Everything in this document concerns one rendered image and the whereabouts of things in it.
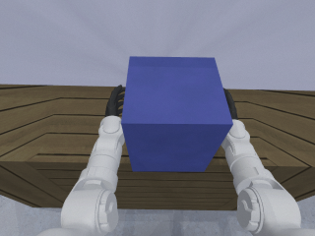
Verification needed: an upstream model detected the right robot upper arm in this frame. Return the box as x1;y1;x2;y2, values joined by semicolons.
236;186;315;236

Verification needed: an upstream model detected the left robot upper arm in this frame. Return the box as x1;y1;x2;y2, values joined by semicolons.
36;188;119;236

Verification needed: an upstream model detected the pedestal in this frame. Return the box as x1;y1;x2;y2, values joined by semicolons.
0;84;315;211

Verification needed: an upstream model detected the robot right hand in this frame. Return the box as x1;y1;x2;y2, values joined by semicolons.
223;88;238;120

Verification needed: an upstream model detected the right robot forearm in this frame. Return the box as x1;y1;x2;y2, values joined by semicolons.
221;119;301;226

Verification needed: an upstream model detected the carton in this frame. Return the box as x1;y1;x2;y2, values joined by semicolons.
121;56;233;172

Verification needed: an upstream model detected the robot left hand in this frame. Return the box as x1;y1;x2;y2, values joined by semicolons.
104;85;126;117

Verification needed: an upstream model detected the left robot forearm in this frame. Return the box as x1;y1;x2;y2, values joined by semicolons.
60;115;125;225

